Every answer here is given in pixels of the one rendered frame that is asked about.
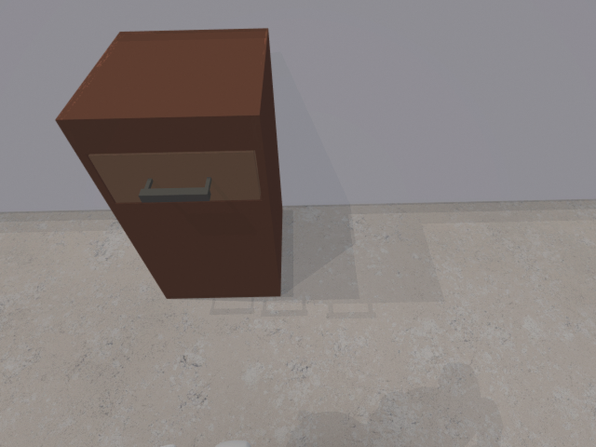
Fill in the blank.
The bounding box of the cabinet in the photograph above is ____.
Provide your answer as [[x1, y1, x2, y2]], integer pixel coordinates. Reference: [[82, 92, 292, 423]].
[[55, 28, 282, 299]]

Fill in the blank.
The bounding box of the handle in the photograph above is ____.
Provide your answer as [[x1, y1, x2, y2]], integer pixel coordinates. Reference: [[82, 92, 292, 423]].
[[139, 177, 211, 203]]

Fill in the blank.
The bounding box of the drawer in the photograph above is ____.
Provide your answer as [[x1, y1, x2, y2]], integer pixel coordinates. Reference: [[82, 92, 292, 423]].
[[88, 150, 261, 203]]

